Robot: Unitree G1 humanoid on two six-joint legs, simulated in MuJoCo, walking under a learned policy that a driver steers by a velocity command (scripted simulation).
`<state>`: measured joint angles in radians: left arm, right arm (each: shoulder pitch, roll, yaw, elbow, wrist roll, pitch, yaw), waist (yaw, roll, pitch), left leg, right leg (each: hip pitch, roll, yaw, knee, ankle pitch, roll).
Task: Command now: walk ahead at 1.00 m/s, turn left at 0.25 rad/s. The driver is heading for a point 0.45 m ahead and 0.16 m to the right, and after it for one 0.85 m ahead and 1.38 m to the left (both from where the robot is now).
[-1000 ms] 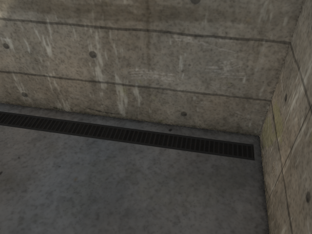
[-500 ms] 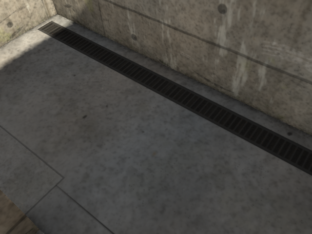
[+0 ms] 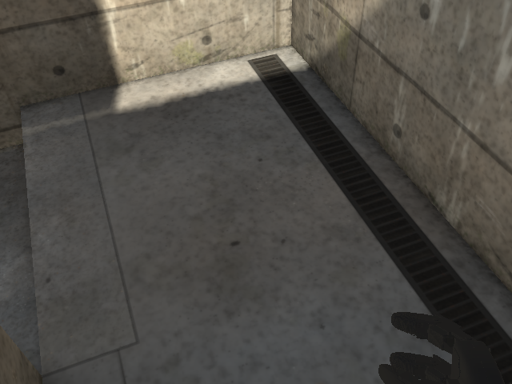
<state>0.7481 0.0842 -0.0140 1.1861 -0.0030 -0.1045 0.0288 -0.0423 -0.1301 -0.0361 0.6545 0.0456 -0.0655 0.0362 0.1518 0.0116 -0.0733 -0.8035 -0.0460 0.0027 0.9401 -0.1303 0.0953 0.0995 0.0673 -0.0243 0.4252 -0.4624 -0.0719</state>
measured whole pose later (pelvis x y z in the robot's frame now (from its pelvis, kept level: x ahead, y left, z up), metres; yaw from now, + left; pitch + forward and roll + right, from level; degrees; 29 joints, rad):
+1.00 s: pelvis +0.59 -0.06 +0.03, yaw +22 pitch +2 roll -3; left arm 0.03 0.31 0.06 0.71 0.01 -0.02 0.06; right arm 0.21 -0.31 -0.08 0.64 0.01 0.01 0.00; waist -0.03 -0.03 0.08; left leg -0.43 -0.09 -0.10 0.53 -0.12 0.09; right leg -0.56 0.02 0.07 1.14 -0.41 0.04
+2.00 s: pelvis +0.58 -0.05 +0.04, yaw +79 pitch +4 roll -4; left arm 0.05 0.34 0.09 0.68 0.02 0.01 0.03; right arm 0.20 -0.34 -0.07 0.58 0.02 0.04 -0.01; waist 0.01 -0.03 0.09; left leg -0.35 -0.04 -0.12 0.54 -0.25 0.06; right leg -0.58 0.01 0.05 1.12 -0.38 0.06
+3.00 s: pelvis +0.59 +0.09 +0.04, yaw +84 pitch +4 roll +0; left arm 0.18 0.35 0.08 0.68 -0.04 0.02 -0.02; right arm 0.28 -0.28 -0.06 0.78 -0.01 -0.06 -0.03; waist -0.04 -0.04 0.01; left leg -0.06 0.05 0.10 0.26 -0.26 -0.02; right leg -0.64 -0.09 0.07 1.00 -0.18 0.04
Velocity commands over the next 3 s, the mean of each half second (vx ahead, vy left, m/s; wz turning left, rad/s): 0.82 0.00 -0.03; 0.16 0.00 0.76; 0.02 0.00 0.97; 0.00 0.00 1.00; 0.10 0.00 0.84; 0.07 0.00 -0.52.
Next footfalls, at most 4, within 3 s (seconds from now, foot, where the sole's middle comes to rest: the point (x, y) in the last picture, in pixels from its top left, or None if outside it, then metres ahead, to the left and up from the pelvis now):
0.10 left None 0.24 0.05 -0.74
0.44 right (405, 364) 0.64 -0.24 -0.74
0.84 left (300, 332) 0.69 0.04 -0.74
1.36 right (360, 315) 0.77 -0.12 -0.74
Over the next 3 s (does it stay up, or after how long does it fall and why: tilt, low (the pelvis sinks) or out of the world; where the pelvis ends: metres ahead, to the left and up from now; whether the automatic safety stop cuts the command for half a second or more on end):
stays up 0.59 0.09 0.04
